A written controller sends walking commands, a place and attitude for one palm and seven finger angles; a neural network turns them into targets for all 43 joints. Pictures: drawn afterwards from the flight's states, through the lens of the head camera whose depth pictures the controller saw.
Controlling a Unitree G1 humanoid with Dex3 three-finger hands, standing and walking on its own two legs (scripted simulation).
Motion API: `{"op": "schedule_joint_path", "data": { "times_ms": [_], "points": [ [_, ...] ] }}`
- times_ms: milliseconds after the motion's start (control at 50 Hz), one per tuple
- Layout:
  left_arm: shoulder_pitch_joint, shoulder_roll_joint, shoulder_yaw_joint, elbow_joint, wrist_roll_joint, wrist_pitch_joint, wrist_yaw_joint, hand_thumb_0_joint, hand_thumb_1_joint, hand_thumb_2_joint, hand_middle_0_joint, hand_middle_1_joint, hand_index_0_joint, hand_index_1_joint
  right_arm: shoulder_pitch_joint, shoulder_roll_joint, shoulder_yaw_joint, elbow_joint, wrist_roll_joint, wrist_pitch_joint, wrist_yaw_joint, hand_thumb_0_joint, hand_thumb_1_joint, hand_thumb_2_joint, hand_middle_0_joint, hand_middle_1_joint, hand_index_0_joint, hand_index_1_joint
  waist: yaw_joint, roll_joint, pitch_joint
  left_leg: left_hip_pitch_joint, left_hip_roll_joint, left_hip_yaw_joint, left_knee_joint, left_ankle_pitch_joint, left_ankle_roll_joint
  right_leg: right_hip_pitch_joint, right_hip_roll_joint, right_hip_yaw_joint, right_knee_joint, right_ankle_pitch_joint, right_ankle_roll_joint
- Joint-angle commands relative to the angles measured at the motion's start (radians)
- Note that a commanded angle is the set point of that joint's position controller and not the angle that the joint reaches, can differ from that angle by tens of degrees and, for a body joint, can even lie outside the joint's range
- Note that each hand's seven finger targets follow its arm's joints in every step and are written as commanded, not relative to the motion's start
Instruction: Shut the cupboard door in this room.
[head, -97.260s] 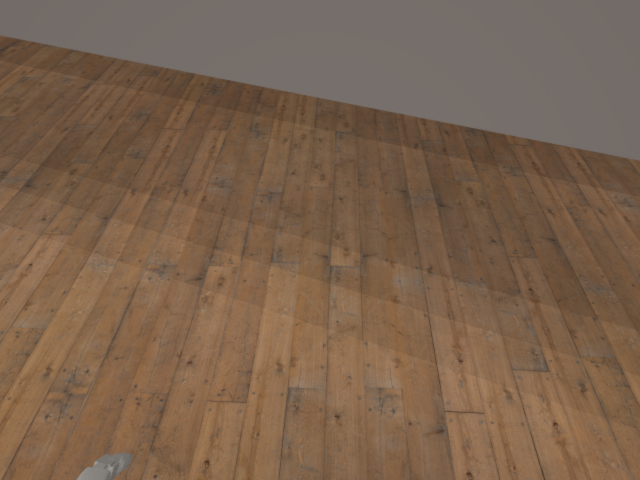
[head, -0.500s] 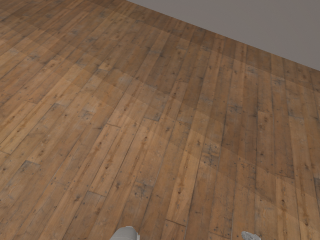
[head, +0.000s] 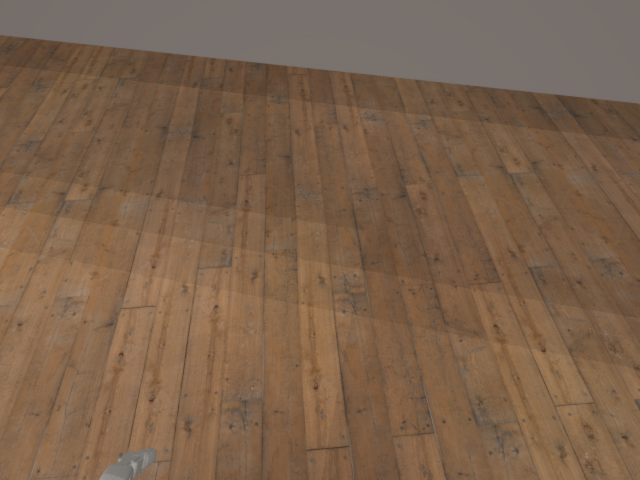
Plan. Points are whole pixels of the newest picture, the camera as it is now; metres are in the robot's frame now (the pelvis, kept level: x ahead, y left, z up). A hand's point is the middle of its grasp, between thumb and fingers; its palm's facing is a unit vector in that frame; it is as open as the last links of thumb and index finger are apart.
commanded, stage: turn to face it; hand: left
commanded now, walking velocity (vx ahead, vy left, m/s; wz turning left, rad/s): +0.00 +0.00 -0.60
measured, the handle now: out of the picture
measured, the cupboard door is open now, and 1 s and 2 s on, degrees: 14 14 14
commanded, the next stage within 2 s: none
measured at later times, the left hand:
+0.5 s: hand (190, 473) +0.15 +0.20 -0.17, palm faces -0.23 -0.96 -0.18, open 7.3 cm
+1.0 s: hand (270, 420) +0.22 +0.09 -0.14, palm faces -0.54 -0.80 -0.26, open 7.3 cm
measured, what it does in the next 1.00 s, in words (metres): steps on the spot, turning right: left foot, then right foot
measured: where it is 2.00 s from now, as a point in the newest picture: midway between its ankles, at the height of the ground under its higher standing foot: outside the picture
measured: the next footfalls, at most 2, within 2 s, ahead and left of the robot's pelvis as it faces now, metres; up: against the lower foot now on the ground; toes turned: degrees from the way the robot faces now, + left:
left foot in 0.40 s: +0.10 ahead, +0.11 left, +0.00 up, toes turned -11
right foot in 0.84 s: -0.01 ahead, -0.13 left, +0.00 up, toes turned -34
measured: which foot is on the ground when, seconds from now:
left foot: down 0.00-0.00, up 0.02-0.38, down 0.40-0.82, up 0.84-1.00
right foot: down 0.00-0.40, up 0.42-0.82, down 0.84-1.00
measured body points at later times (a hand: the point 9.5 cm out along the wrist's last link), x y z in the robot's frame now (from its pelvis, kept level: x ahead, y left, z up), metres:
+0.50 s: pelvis +0.02 +0.02 +0.01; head +0.08 +0.04 +0.46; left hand +0.16 +0.25 -0.15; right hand +0.06 -0.24 -0.11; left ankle +0.06 +0.12 -0.73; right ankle -0.04 -0.10 -0.67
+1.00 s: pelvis +0.02 -0.02 +0.01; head +0.06 -0.07 +0.46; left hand +0.25 +0.13 -0.12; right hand -0.08 -0.28 -0.14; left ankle +0.07 +0.12 -0.65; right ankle -0.04 -0.10 -0.73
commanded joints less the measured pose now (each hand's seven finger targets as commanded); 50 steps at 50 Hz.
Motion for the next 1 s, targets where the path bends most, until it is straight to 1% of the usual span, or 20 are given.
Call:
{"op": "schedule_joint_path", "data": {
  "times_ms": [0,20,40,120,280,340,360,380,400,420,520,700,760,780,800,820,840,880,940,980],
  "points": [
    [0.199,0.270,0.051,-0.015,0.000,-0.044,0.043,0.000,0.900,0.900,-0.200,-0.300,-0.200,-0.300,-0.099,-0.107,-0.014,-0.142,0.015,0.000,-0.013,0.000,-0.900,-0.900,0.200,0.300,0.200,0.300,0.116,-0.316,-0.142,-0.353,-0.086,-0.200,0.525,-0.304,-0.017,0.235,-0.382,0.486,-0.281,0.583,-0.233],
    [0.155,0.240,0.048,-0.025,0.000,-0.036,0.049,0.000,0.900,0.900,-0.200,-0.300,-0.200,-0.300,-0.119,-0.092,-0.016,-0.143,0.016,0.005,-0.012,0.000,-0.900,-0.900,0.200,0.300,0.200,0.300,0.092,-0.207,-0.081,-0.391,-0.065,-0.238,0.566,-0.232,-0.013,0.198,-0.341,0.428,-0.286,0.507,-0.235],
    [0.092,0.203,0.047,-0.037,0.003,-0.041,0.058,0.000,0.900,0.900,-0.200,-0.300,-0.200,-0.300,-0.105,-0.089,-0.018,-0.125,0.015,0.001,-0.017,0.000,-0.900,-0.900,0.200,0.300,0.200,0.300,0.062,-0.286,-0.096,-0.432,-0.063,-0.256,0.579,-0.183,-0.021,0.223,-0.290,0.443,-0.273,0.479,-0.225],
    [0.011,0.143,0.024,-0.059,0.000,-0.050,0.058,0.000,0.900,0.900,-0.200,-0.300,-0.200,-0.300,-0.053,-0.090,-0.018,-0.081,0.013,0.000,-0.007,0.000,-0.900,-0.900,0.200,0.300,0.200,0.300,0.014,-0.172,-0.148,-0.297,-0.080,-0.234,0.476,-0.040,-0.045,0.179,-0.188,0.282,-0.227,0.516,-0.186],
    [0.053,0.166,0.038,-0.036,0.009,-0.043,0.053,0.000,0.900,0.900,-0.200,-0.300,-0.200,-0.300,-0.090,-0.063,-0.014,-0.109,0.021,-0.011,-0.015,0.000,-0.900,-0.900,0.200,0.300,0.200,0.300,0.040,-0.169,-0.127,-0.180,-0.144,-0.226,0.133,-0.086,-0.035,0.144,-0.186,0.431,-0.199,0.498,-0.213],
    [-0.001,0.144,0.035,-0.039,-0.002,-0.034,0.054,0.000,0.900,0.900,-0.200,-0.300,-0.200,-0.300,0.012,-0.072,-0.015,-0.074,0.026,-0.024,-0.023,0.000,-0.900,-0.900,0.200,0.300,0.200,0.300,-0.017,-0.150,-0.147,0.065,-0.152,-0.222,-0.171,0.115,-0.023,0.010,-0.120,0.417,-0.111,0.421,-0.129],
    [0.010,0.097,0.025,-0.053,-0.012,-0.028,0.050,0.000,0.900,0.900,-0.200,-0.300,-0.200,-0.300,0.037,-0.129,-0.022,-0.068,0.019,-0.035,-0.028,0.000,-0.900,-0.900,0.200,0.300,0.200,0.300,-0.023,0.004,-0.169,0.197,-0.033,-0.329,-0.294,0.160,0.011,-0.111,-0.019,0.338,-0.024,0.238,-0.071],
    [0.032,0.046,0.013,-0.068,-0.020,-0.026,0.038,0.000,0.900,0.900,-0.200,-0.300,-0.200,-0.300,0.053,-0.227,-0.039,-0.078,0.005,-0.039,-0.031,0.000,-0.900,-0.900,0.200,0.300,0.200,0.300,-0.022,0.277,-0.165,0.268,0.219,-0.570,-0.336,0.312,0.118,-0.274,0.112,0.178,0.197,-0.201,-0.006],
    [0.002,0.075,0.014,-0.076,-0.009,-0.024,0.038,0.000,0.900,0.900,-0.200,-0.300,-0.200,-0.300,0.064,-0.239,-0.038,-0.086,-0.002,-0.030,-0.034,0.000,-0.900,-0.900,0.200,0.300,0.200,0.300,-0.038,0.245,-0.136,0.187,0.311,-0.599,-0.335,0.373,0.207,-0.270,0.076,0.134,0.412,-0.337,0.005],
    [0.005,0.083,0.019,-0.076,0.000,-0.023,0.034,0.000,0.900,0.900,-0.200,-0.300,-0.200,-0.300,0.025,-0.203,-0.029,-0.100,-0.005,-0.029,-0.034,0.000,-0.900,-0.900,0.200,0.300,0.200,0.300,-0.017,0.155,-0.107,0.132,0.292,-0.552,-0.329,0.381,0.227,-0.266,0.040,0.145,0.505,-0.290,0.012],
    [0.018,0.052,0.025,-0.045,0.002,-0.005,0.006,0.000,0.900,0.900,-0.200,-0.300,-0.200,-0.300,-0.043,-0.145,-0.015,-0.113,-0.002,-0.036,-0.041,0.000,-0.900,-0.900,0.200,0.300,0.200,0.300,0.014,0.151,-0.099,0.181,0.147,-0.260,-0.272,0.539,0.173,-0.285,0.008,0.071,0.557,-0.148,0.048],
    [-0.053,0.028,0.009,-0.067,0.001,-0.011,0.002,0.000,0.900,0.900,-0.200,-0.300,-0.200,-0.300,0.019,-0.182,-0.041,-0.060,-0.004,-0.028,-0.021,0.000,-0.900,-0.900,0.200,0.300,0.200,0.300,-0.025,0.208,-0.109,0.187,0.189,-0.153,-0.208,0.552,0.168,-0.124,0.013,-0.025,0.195,-0.126,0.027],
    [0.020,0.049,0.015,-0.049,0.001,-0.021,0.004,0.000,0.900,0.900,-0.200,-0.300,-0.200,-0.300,-0.015,-0.192,-0.048,-0.061,0.001,-0.023,-0.015,0.000,-0.900,-0.900,0.200,0.300,0.200,0.300,0.024,0.160,-0.116,0.099,0.174,-0.107,-0.103,0.447,0.109,0.046,0.028,-0.040,-0.037,0.036,-0.002],
    [0.098,0.094,0.025,-0.026,0.005,-0.030,0.009,0.000,0.900,0.900,-0.200,-0.300,-0.200,-0.300,-0.028,-0.181,-0.049,-0.068,0.009,-0.023,-0.011,0.000,-0.900,-0.900,0.200,0.300,0.200,0.300,0.065,0.070,-0.149,0.012,0.132,-0.070,0.030,0.342,0.059,0.193,-0.011,0.018,-0.167,0.166,-0.024],
    [0.154,0.210,0.045,-0.012,0.016,-0.046,0.023,0.000,0.900,0.900,-0.200,-0.300,-0.200,-0.300,-0.045,-0.099,-0.029,-0.104,0.017,-0.018,-0.006,0.000,-0.900,-0.900,0.200,0.300,0.200,0.300,0.100,-0.283,-0.147,-0.221,-0.017,-0.009,0.262,-0.105,-0.011,0.322,-0.246,0.349,-0.282,0.400,-0.111],
    [0.182,0.262,0.050,0.001,0.002,-0.045,0.039,0.000,0.900,0.900,-0.200,-0.300,-0.200,-0.300,-0.089,-0.080,-0.019,-0.140,0.013,-0.005,-0.009,0.000,-0.900,-0.900,0.200,0.300,0.200,0.300,0.113,-0.358,-0.123,-0.335,-0.091,-0.115,0.466,-0.327,-0.026,0.257,-0.370,0.497,-0.275,0.643,-0.202],
    [0.172,0.254,0.047,-0.005,-0.002,-0.041,0.047,0.000,0.900,0.900,-0.200,-0.300,-0.200,-0.300,-0.086,-0.096,-0.015,-0.137,0.017,0.008,-0.014,0.000,-0.900,-0.900,0.200,0.300,0.200,0.300,0.099,-0.270,-0.113,-0.345,-0.071,-0.219,0.562,-0.274,-0.015,0.197,-0.371,0.465,-0.295,0.490,-0.244],
    [0.040,0.188,0.038,-0.040,0.000,-0.041,0.057,0.000,0.900,0.900,-0.200,-0.300,-0.200,-0.300,-0.098,-0.100,-0.022,-0.114,0.013,0.006,-0.015,0.000,-0.900,-0.900,0.200,0.300,0.200,0.300,0.051,-0.279,-0.060,-0.411,-0.056,-0.258,0.589,-0.141,-0.023,0.155,-0.271,0.433,-0.324,0.286,-0.209],
    [0.005,0.140,0.020,-0.049,-0.003,-0.052,0.055,0.000,0.900,0.900,-0.200,-0.300,-0.200,-0.300,-0.063,-0.092,-0.021,-0.084,0.009,0.001,-0.006,0.000,-0.900,-0.900,0.200,0.300,0.200,0.300,0.015,-0.181,-0.115,-0.310,-0.070,-0.236,0.497,-0.043,-0.043,0.151,-0.187,0.292,-0.249,0.486,-0.183],
    [0.034,0.148,0.022,-0.041,0.000,-0.056,0.054,0.000,0.900,0.900,-0.200,-0.300,-0.200,-0.300,-0.062,-0.078,-0.017,-0.082,0.011,0.002,-0.006,0.000,-0.900,-0.900,0.200,0.300,0.200,0.300,0.023,-0.154,-0.143,-0.287,-0.095,-0.223,0.414,-0.042,-0.049,0.181,-0.179,0.304,-0.235,0.522,-0.191]
  ]
}}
